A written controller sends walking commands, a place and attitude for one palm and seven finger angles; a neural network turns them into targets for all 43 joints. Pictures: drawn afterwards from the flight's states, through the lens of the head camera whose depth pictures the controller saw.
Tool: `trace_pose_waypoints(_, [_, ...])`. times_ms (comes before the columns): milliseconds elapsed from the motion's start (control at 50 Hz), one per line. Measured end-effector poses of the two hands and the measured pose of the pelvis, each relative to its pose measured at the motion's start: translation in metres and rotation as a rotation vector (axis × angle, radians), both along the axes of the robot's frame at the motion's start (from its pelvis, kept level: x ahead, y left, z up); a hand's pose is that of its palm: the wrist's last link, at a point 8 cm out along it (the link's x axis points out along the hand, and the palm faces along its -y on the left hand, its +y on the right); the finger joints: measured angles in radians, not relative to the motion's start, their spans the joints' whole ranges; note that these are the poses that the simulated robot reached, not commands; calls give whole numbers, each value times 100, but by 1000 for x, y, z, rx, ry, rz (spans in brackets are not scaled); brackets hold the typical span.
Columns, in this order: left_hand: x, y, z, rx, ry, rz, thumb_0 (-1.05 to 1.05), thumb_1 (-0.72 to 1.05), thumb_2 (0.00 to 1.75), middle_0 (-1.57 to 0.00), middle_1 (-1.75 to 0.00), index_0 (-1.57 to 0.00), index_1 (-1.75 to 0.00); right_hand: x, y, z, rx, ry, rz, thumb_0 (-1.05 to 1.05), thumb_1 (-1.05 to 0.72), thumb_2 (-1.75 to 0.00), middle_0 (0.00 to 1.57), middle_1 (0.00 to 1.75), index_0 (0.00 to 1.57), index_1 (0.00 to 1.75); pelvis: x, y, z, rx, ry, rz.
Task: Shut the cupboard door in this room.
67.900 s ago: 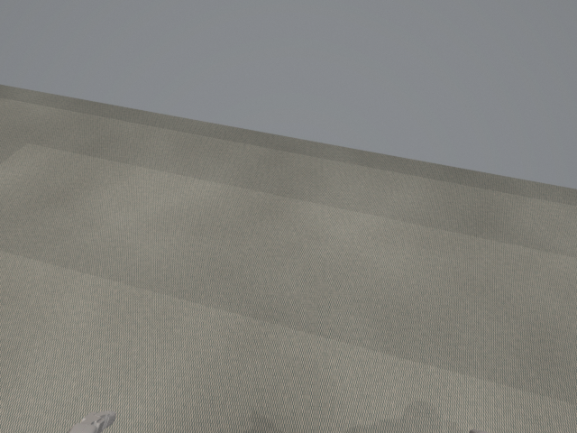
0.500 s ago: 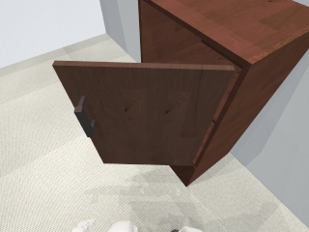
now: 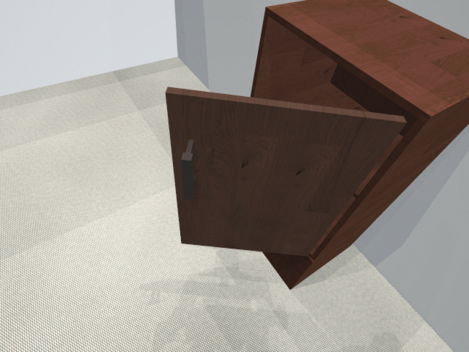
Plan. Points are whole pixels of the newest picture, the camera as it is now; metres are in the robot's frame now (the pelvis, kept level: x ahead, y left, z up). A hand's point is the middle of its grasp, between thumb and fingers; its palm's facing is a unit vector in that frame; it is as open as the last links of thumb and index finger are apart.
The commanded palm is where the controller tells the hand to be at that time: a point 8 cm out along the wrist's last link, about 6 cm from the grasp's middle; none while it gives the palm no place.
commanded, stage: come to a stop and stand still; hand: left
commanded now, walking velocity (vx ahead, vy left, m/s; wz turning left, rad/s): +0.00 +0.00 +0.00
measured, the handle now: (189, 170) +0.45 +0.14 +0.00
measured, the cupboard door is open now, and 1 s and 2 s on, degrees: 53 53 53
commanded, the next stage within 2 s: look again from close up in 1.94 s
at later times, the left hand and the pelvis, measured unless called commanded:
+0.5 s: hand out of the picture -0.08 +0.19 -0.19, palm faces +0.03 -0.99 -0.12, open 7.4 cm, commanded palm none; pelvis -0.08 +0.03 -0.01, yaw -1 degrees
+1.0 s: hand out of the picture -0.18 +0.19 -0.18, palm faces +0.03 -0.99 -0.15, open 7.4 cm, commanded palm none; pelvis -0.12 +0.03 +0.00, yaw -1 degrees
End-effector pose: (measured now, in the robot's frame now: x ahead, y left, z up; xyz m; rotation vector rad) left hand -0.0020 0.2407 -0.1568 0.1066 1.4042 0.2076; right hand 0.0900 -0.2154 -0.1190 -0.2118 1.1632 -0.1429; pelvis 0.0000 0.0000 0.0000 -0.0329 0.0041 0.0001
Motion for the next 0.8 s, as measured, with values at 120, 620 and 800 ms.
trace_pose_waypoints(120, [-28,1,5,-6,33,-34,1,91,90,-20,-30,-20,-30,-51,0,-6,7,42,-65,-1,-93,-90,20,30,20,30,-22,10,1,2,-2,-11])
trace_pose_waypoints(620, [-88,19,-6,-55,0,-79,2,92,90,-20,-30,-20,-30,-244,63,-19,63,331,-181,1,-91,-90,20,30,20,30,-98,45,-2,33,-20,-37])
trace_pose_waypoints(800, [-128,27,7,-17,39,-57,1,91,90,-20,-30,-20,-30,-236,64,-27,93,291,-145,3,-93,-90,20,30,20,30,-115,47,0,36,-19,-29])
